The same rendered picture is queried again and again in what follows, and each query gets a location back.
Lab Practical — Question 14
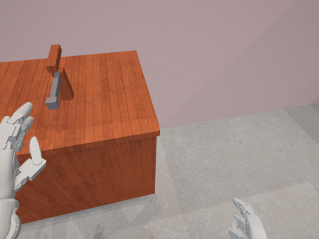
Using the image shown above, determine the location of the left robot forearm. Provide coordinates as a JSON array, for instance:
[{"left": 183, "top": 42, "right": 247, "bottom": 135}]
[{"left": 0, "top": 198, "right": 21, "bottom": 239}]

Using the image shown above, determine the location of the counter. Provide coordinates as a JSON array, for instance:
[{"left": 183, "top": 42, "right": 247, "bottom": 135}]
[{"left": 0, "top": 44, "right": 160, "bottom": 225}]

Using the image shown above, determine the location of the tap lever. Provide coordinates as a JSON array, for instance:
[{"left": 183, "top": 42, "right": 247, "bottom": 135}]
[{"left": 45, "top": 69, "right": 62, "bottom": 110}]

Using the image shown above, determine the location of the left robot hand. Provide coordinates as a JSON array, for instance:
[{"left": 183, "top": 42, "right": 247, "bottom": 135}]
[{"left": 0, "top": 102, "right": 46, "bottom": 199}]

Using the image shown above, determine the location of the right robot hand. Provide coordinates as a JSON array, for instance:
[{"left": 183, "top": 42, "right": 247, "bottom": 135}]
[{"left": 229, "top": 197, "right": 268, "bottom": 239}]

